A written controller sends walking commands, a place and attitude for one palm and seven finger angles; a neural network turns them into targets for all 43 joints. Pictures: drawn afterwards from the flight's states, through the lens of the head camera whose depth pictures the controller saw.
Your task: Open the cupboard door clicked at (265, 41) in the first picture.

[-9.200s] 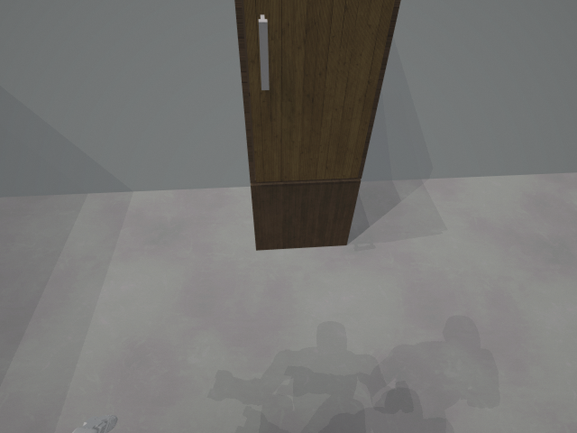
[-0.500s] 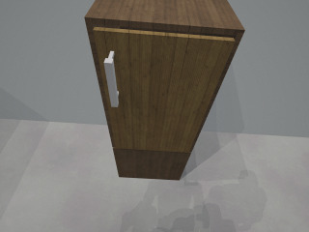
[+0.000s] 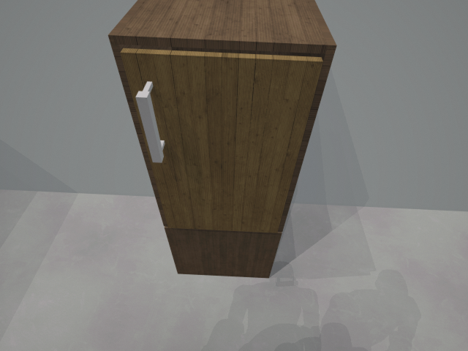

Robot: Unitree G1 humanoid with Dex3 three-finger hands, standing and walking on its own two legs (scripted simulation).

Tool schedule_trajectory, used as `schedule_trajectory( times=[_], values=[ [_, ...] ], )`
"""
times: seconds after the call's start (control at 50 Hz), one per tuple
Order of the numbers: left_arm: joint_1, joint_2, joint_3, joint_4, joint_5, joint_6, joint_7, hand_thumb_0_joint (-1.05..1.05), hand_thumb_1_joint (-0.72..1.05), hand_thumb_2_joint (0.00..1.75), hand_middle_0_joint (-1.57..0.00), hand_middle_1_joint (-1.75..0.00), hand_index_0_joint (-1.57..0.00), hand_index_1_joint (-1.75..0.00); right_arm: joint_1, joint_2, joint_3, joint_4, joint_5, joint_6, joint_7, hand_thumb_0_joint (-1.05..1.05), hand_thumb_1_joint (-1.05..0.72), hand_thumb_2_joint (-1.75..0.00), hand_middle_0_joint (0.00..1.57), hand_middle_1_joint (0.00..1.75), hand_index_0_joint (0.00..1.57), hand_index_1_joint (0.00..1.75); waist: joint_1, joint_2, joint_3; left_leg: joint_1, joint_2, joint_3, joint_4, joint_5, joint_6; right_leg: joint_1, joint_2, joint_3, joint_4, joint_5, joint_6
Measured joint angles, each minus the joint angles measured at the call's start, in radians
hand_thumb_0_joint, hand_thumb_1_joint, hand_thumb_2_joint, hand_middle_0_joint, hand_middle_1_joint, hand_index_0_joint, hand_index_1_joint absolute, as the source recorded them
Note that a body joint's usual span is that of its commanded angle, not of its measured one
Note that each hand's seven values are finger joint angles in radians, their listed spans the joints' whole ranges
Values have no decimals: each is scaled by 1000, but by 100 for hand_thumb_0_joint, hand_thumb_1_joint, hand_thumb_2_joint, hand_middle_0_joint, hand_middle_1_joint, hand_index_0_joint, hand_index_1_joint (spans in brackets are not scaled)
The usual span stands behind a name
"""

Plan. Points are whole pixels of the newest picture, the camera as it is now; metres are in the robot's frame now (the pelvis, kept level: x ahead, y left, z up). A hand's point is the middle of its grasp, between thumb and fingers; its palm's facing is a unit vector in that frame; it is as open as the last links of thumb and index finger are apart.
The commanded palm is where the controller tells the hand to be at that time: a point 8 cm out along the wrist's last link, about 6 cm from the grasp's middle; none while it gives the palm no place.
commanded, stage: come to a stop and stand still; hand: left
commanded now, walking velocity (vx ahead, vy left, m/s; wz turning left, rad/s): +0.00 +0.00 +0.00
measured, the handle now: (153, 124) +0.52 +0.20 +0.11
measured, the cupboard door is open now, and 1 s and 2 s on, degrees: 0 0 0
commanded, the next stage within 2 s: look again from close up in 0.02 s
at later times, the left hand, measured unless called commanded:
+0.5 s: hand out of the picture +0.03 +0.22 -0.18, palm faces +0.01 -0.97 -0.23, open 7.4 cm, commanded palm none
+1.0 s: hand (109, 279) +0.23 +0.22 +0.02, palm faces +0.17 -0.98 -0.10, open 7.8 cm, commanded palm +0.13 +0.28 -0.04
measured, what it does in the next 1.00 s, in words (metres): stands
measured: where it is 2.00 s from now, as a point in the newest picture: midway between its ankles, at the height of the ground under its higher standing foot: outside the picture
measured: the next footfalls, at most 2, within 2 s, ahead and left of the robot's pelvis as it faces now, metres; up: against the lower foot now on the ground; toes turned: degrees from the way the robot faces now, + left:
none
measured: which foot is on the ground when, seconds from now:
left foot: down 0.00-1.00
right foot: down 0.00-1.00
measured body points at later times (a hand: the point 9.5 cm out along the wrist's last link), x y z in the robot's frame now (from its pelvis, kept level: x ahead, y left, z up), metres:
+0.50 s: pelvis +0.01 +0.04 -0.01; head +0.02 +0.04 +0.44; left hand +0.03 +0.27 -0.16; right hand +0.03 -0.19 -0.16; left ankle +0.03 +0.14 -0.74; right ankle -0.04 -0.10 -0.74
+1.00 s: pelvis -0.01 +0.01 -0.03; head +0.00 +0.01 +0.42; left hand +0.21 +0.27 +0.03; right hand +0.15 -0.23 -0.12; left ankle +0.03 +0.14 -0.74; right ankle -0.04 -0.10 -0.74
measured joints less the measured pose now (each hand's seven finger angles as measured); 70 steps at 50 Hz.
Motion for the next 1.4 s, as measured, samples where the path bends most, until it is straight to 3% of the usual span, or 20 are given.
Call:
schedule_trajectory(
  times=[0.12, 0.16, 0.22, 0.48, 0.76, 0.78, 0.8, 0.84, 0.88, 0.92, 0.96, 1.02, 1.06, 1.1, 1.14, 1.2, 1.26, 1.3, 1.34, 1.4],
  values=[
    [18, -13, 0, 9, 3, -3, 2, 1, 91, 90, -20, -30, -20, -30, -28, 3, -2, -12, 3, -10, -7, 0, -91, -90, 20, 30, 19, 30, 11, -8, 3, 3, -1, 2, 0, -7, 1, 5, -1, 2, -7, -2, 2],
    [23, -22, -7, 1, 12, -22, 13, 1, 91, 90, -20, -30, -20, -30, -42, -11, 2, -39, 3, -9, 0, 0, -91, -90, 20, 30, 19, 30, 18, 13, 2, -43, 10, -15, 76, -42, 10, -11, 12, 1, -5, 2, 6],
    [30, -28, -16, -17, 17, -38, 12, 1, 90, 90, -20, -30, -20, -30, -57, -48, -6, -78, -2, -9, 2, 2, -93, -90, 20, 30, 19, 30, 4, 43, 11, -76, 6, -34, 138, -87, 25, -36, 20, -5, 36, -18, 11],
    [-45, 69, 0, -69, 12, -15, 13, 1, 91, 90, -20, -30, -20, -30, -65, -75, 12, -121, -2, -29, 2, 2, -95, -90, 20, 30, 19, 30, 12, 11, -16, -45, -62, 8, 129, -104, 63, -49, -56, 28, 109, -72, 52],
    [-71, 88, -9, -70, 14, -6, 10, 1, 91, 90, -20, -30, -20, -30, -99, -85, 22, -115, 3, -27, 10, 1, -93, -90, 20, 30, 20, 30, 14, 3, 5, -29, -66, 18, 83, -80, 62, -42, -59, 37, 75, -53, 56],
    [-20, 83, 18, -231, -21, 58, 8, 1, 90, 90, -20, -30, -20, -30, -84, -87, 19, -156, 14, -36, 10, 1, -93, -90, 20, 30, 20, 30, 10, 3, 6, -42, -64, 13, 93, -83, 60, -51, -56, 32, 79, -53, 54],
    [41, 82, 37, -433, -45, 80, 14, 2, 90, 90, -20, -30, -20, -30, -61, -86, 22, -200, 24, -80, -3, 1, -93, -90, 20, 30, 20, 30, 17, -6, 8, -45, -67, 15, 91, -81, 58, -67, -59, 32, 101, -56, 44],
    [115, 91, 43, -738, -79, 26, 57, 2, 89, 89, -20, -31, -20, -31, -34, -85, 21, -251, 41, -177, -29, 1, -92, -90, 20, 30, 20, 30, 27, -21, -12, -53, -77, 16, 83, -72, 53, -102, -71, 28, 154, -69, 23],
    [112, 90, 55, -930, -120, -14, 71, 2, 88, 89, -20, -32, -20, -32, -35, -93, 9, -307, 51, -226, -36, 1, -92, -90, 20, 30, 20, 30, 15, -16, -34, -76, -85, 5, 101, -71, 51, -113, -79, 19, 169, -91, 25],
    [57, 84, 86, -1011, -139, -96, 45, 2, 85, 87, -20, -33, -20, -34, -66, -108, -2, -357, 45, -249, -39, 1, -92, -90, 20, 30, 20, 30, -3, 10, -60, -125, -76, -12, 148, -82, 49, -145, -71, 6, 189, -101, 42],
    [0, 90, 135, -1018, -157, -212, -15, 2, 82, 86, -20, -35, -21, -36, -109, -116, -13, -406, 34, -250, -31, 1, -91, -90, 20, 30, 20, 30, -15, 22, -94, -195, -62, -17, 202, -95, 41, -215, -59, 4, 243, -110, 35],
    [-44, 119, 204, -973, -207, -393, -170, 1, 76, 84, -21, -39, -21, -39, -172, -114, -30, -477, 29, -244, -9, 1, -91, -90, 20, 30, 20, 30, -14, 2, -132, -323, -38, -13, 310, -126, 25, -357, -41, 14, 373, -150, 15],
    [-43, 138, 236, -923, -244, -469, -299, 1, 72, 82, -21, -42, -21, -42, -199, -123, -38, -527, 36, -242, 5, 1, -91, -90, 20, 30, 20, 30, -9, -14, -132, -392, -26, -21, 381, -147, 13, -426, -31, 9, 448, -177, 2],
    [-12, 154, 261, -890, -275, -476, -401, 1, 68, 80, -21, -44, -22, -45, -211, -142, -42, -577, 43, -239, 5, 1, -91, -90, 20, 30, 20, 30, 1, -22, -127, -445, -17, -35, 439, -163, 3, -474, -24, -1, 505, -198, -7],
    [33, 165, 282, -882, -304, -449, -457, 1, 63, 78, -22, -47, -22, -48, -205, -164, -48, -617, 46, -239, -7, 1, -91, -90, 20, 30, 20, 30, 16, -25, -124, -484, -11, -51, 484, -177, 0, -504, -18, -15, 544, -215, -14],
    [78, 166, 317, -909, -334, -443, -463, 2, 56, 75, -23, -52, -23, -52, -182, -188, -53, -635, 46, -250, -36, 1, -91, -90, 20, 30, 20, 30, 44, -16, -120, -518, -5, -83, 535, -196, -1, -516, -8, -44, 572, -231, -21],
    [64, 165, 331, -981, -359, -490, -436, 2, 49, 72, -23, -56, -23, -57, -162, -196, -40, -608, 45, -270, -63, 1, -91, -90, 20, 30, 19, 30, 68, 0, -115, -536, 1, -113, 576, -212, -1, -512, 2, -70, 587, -241, -27],
    [22, 170, 321, -1018, -372, -515, -440, 2, 44, 71, -23, -59, -23, -59, -157, -190, -19, -580, 48, -285, -74, 1, -91, -90, 20, 30, 19, 30, 70, 12, -109, -538, 3, -126, 591, -218, 1, -505, 6, -82, 589, -243, -29],
    [-41, 191, 305, -1019, -374, -500, -469, 2, 39, 69, -23, -62, -23, -62, -153, -178, 6, -559, 53, -291, -81, 1, -91, -90, 20, 30, 20, 30, 63, 24, -103, -536, 5, -132, 594, -218, 3, -498, 10, -87, 583, -239, -28],
    [-137, 247, 288, -968, -356, -394, -520, 2, 32, 66, -24, -67, -24, -67, -142, -151, 38, -548, 59, -282, -87, 1, -91, -90, 20, 30, 20, 30, 37, 35, -95, -519, 7, -121, 568, -206, 6, -487, 11, -76, 558, -223, -24]
  ],
)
